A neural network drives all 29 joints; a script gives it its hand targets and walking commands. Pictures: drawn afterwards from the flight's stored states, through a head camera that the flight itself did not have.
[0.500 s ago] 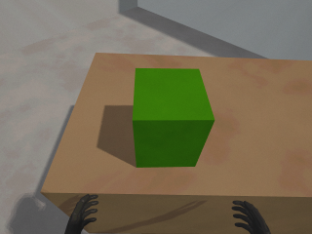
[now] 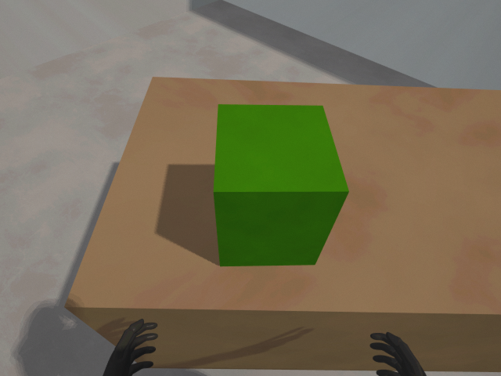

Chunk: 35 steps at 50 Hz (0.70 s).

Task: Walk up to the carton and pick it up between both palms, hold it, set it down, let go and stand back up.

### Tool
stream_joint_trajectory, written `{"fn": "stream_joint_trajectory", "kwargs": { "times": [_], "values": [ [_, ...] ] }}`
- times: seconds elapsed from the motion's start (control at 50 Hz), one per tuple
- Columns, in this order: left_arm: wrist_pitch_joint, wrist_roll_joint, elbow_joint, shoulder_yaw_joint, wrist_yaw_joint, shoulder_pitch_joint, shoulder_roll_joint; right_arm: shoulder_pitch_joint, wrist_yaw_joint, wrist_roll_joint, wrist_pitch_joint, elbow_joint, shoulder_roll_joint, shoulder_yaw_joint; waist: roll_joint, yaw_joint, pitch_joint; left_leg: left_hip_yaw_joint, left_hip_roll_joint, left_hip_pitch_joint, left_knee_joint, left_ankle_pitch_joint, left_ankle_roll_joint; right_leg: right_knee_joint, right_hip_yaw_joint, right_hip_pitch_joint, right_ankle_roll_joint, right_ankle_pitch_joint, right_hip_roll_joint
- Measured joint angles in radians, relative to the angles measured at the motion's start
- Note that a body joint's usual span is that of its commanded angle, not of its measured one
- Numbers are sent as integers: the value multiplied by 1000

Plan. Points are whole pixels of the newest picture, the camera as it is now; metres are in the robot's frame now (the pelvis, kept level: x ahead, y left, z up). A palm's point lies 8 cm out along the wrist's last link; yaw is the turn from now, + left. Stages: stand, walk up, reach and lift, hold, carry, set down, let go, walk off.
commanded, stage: let go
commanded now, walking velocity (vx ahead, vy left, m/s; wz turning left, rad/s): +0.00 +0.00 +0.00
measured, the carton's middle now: (269, 189) +0.46 +0.01 +0.00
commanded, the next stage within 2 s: stand in 0.46 s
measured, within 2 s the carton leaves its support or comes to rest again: neither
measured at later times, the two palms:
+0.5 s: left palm (121, 370) +0.15 +0.22 -0.08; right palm out of the picture +0.16 -0.23 -0.08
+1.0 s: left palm out of the picture +0.05 +0.28 -0.13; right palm out of the picture +0.10 -0.25 -0.11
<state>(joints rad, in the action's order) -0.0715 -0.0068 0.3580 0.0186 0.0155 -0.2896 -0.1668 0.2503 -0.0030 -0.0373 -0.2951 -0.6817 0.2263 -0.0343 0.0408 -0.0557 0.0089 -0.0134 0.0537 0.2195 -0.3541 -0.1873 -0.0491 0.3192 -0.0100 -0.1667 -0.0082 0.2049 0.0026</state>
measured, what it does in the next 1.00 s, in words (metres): stands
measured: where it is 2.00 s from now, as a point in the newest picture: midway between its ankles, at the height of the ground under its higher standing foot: outside the picture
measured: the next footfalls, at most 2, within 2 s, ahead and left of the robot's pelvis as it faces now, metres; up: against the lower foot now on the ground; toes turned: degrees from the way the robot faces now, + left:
none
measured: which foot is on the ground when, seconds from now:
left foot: down 0.00-1.00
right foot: down 0.00-1.00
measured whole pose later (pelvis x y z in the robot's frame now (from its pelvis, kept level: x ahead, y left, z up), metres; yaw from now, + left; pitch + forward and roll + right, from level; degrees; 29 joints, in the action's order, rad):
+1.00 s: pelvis -0.01 +0.00 -0.01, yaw +0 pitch -1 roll -1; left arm 0.02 -0.01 0.89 0.02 0.00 -0.24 -0.31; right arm 0.19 0.00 0.03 -0.01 -0.91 0.25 0.03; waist 0.04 -0.06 -0.01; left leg -0.01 0.05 0.22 -0.50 -0.26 -0.04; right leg 0.47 -0.01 -0.17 -0.01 0.28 0.00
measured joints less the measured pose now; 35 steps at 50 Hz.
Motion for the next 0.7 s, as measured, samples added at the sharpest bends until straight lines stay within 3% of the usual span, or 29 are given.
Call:
{"fn": "stream_joint_trajectory", "kwargs": {
  "times": [0.5,0.62,0.7],
  "values": [
    [-32,0,43,0,-11,35,-11,-66,5,11,-8,-118,-12,25,0,0,9,0,0,-1,-2,-11,0,3,0,0,0,12,0],
    [41,0,216,1,-11,45,-67,-70,8,81,189,-138,4,44,0,0,-7,0,0,-3,-100,-68,1,108,0,0,0,73,0],
    [55,0,307,0,-11,45,-98,-69,8,81,247,-157,15,50,0,0,-20,0,-1,-2,-136,-87,5,140,0,1,-1,89,0]
  ]
}}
